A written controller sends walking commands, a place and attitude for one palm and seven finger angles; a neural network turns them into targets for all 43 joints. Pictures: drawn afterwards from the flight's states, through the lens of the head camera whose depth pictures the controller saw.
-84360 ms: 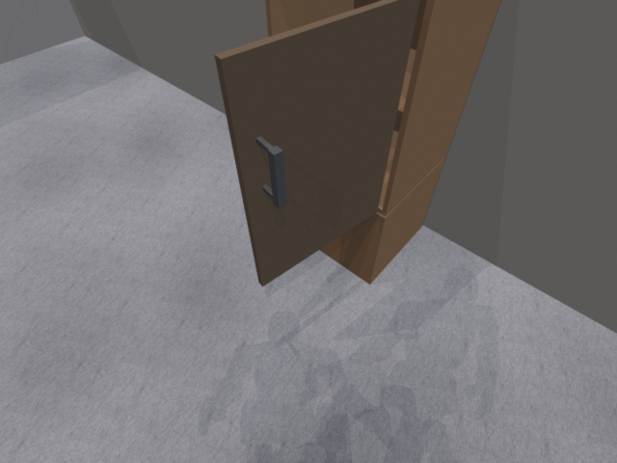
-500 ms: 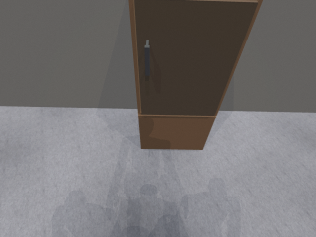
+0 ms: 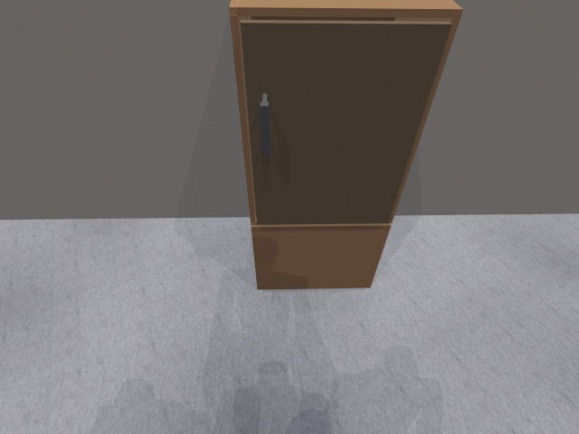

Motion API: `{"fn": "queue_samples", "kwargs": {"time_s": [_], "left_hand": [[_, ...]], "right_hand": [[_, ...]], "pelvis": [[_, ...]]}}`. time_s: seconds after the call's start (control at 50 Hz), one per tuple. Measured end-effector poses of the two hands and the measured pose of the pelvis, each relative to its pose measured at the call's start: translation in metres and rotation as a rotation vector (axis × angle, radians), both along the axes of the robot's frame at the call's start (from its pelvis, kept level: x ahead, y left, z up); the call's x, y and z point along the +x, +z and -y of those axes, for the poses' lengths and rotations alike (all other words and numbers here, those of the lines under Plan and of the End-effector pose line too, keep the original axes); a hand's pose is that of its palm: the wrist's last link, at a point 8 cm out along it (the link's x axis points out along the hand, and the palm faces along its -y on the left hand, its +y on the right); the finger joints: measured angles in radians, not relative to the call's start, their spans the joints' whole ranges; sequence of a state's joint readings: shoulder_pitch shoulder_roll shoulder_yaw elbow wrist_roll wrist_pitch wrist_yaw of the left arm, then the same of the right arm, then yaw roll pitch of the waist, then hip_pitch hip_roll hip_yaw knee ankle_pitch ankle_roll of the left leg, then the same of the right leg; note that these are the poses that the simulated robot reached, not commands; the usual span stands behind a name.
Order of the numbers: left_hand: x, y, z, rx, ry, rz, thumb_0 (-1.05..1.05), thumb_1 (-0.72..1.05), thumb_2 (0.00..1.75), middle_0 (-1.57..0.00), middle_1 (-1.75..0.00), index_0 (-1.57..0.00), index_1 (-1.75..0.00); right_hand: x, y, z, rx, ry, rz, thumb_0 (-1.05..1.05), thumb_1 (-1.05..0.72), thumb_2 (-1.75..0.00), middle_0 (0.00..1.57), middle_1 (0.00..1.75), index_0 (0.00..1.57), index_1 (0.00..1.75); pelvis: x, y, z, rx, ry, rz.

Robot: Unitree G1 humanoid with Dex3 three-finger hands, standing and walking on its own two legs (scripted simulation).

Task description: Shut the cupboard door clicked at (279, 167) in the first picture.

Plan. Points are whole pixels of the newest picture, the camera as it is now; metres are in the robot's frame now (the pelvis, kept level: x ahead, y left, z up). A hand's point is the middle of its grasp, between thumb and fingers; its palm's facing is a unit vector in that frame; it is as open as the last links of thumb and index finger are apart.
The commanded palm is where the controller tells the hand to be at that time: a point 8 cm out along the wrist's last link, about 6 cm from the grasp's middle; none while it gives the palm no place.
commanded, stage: let the arm hang, fingers relaxed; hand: left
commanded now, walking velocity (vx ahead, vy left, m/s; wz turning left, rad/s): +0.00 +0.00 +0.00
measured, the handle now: (265, 124) +0.76 +0.09 +0.03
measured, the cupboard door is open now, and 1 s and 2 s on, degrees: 0 0 0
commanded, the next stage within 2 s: look to check the result in 0.06 s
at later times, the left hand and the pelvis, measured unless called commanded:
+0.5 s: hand out of the picture -0.01 +0.16 -0.18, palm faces +0.04 -0.98 -0.18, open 7.4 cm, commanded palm none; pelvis +0.01 -0.01 +0.00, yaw +0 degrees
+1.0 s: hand out of the picture +0.00 +0.15 -0.18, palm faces +0.04 -0.98 -0.17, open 7.4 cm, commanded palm none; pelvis +0.02 -0.01 +0.00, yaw +0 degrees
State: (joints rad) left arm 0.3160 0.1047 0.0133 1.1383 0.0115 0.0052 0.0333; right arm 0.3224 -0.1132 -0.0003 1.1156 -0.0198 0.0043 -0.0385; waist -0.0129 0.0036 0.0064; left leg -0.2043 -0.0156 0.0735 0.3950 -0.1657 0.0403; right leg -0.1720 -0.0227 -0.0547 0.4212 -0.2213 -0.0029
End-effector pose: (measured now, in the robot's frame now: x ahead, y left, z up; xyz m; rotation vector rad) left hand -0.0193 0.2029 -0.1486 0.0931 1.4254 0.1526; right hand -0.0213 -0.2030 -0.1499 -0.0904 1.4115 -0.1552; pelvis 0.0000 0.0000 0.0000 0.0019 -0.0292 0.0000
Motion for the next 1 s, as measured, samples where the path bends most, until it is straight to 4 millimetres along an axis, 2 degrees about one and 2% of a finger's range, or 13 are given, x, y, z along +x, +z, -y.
{"fn": "queue_samples", "kwargs": {"time_s": [0.32, 0.72, 1.0], "left_hand": [[-0.009, 0.004, -0.008, 0.027, 0.003, -0.050, 0.00, 0.90, 0.90, -0.20, -0.30, -0.20, -0.30], [0.019, 0.003, 0.001, 0.015, -0.011, -0.004, 0.00, 0.90, 0.90, -0.20, -0.30, -0.20, -0.30], [0.019, 0.003, 0.002, 0.014, -0.009, -0.030, 0.00, 0.90, 0.90, -0.20, -0.30, -0.20, -0.30]], "right_hand": [[0.001, 0.002, 0.013, -0.016, 0.008, -0.032, 0.01, -0.91, -0.90, 0.20, 0.29, 0.19, 0.30], [0.024, 0.003, 0.017, -0.018, 0.016, -0.002, 0.01, -0.92, -0.89, 0.20, 0.29, 0.19, 0.30], [0.026, 0.004, 0.017, -0.018, 0.012, -0.023, 0.01, -0.91, -0.89, 0.20, 0.29, 0.19, 0.30]], "pelvis": [[0.004, 0.001, 0.004, -0.001, 0.001, 0.001], [0.015, 0.002, 0.008, -0.001, -0.001, 0.002], [0.023, 0.003, 0.010, -0.001, -0.004, -0.003]]}}
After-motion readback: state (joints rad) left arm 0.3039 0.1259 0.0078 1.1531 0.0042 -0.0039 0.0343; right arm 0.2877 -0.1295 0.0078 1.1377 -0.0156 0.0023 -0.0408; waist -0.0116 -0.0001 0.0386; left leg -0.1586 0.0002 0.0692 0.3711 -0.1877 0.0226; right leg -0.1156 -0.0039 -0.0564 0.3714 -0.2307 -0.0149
